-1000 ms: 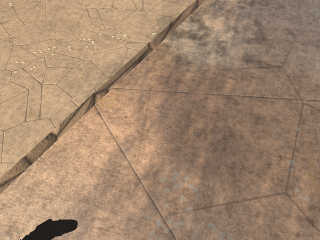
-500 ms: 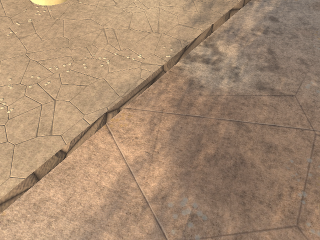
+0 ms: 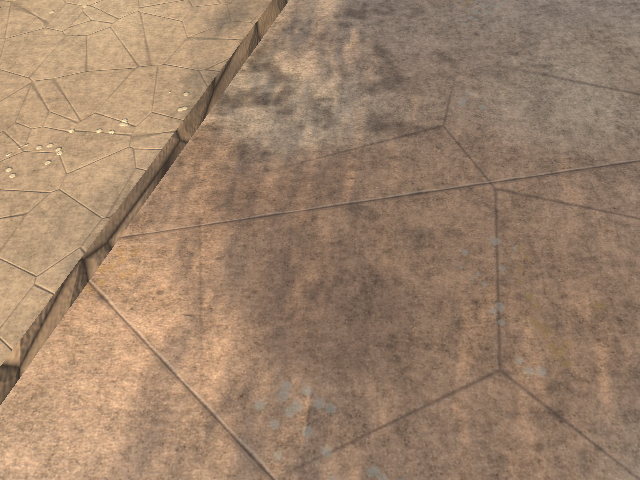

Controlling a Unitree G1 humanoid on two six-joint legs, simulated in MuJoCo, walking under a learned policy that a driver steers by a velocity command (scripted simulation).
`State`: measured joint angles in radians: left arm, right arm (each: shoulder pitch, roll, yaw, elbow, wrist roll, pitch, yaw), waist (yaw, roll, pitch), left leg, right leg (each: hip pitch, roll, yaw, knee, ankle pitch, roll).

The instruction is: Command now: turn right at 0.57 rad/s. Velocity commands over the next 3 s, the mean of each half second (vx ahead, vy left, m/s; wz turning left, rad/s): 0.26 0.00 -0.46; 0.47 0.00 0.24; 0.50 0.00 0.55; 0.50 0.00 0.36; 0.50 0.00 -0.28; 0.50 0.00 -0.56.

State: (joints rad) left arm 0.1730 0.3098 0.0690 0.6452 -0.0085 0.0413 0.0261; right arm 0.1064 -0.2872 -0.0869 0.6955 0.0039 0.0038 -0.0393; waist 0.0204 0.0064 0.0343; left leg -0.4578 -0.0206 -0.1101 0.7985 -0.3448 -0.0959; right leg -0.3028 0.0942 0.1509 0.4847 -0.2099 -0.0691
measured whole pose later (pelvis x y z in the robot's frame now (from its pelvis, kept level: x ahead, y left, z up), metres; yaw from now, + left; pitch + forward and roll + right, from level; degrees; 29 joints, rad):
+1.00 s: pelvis +0.32 -0.10 -0.01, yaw -3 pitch +2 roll -2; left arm 0.37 0.27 0.06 0.82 0.00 -0.08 0.01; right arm 0.10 -0.26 -0.04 0.67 0.02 -0.04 0.06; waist 0.08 0.03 0.04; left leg -0.67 0.05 0.02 0.65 0.03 0.05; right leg 0.13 0.03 -0.23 0.21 -0.37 -0.01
